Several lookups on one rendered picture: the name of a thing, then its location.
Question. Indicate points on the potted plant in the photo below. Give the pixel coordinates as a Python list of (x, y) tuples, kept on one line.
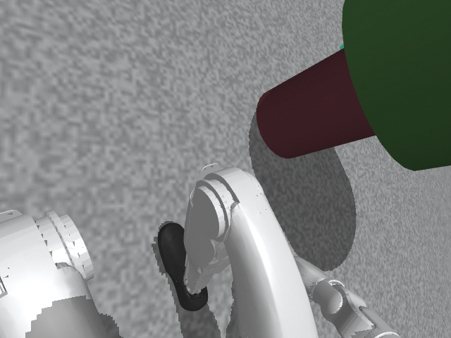
[(392, 79)]

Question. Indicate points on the right robot hand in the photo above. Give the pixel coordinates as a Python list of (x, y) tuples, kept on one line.
[(311, 275)]

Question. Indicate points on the right robot arm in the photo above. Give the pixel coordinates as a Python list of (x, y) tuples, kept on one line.
[(348, 312)]

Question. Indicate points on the right robot foot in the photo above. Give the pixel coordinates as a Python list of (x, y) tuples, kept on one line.
[(173, 255)]

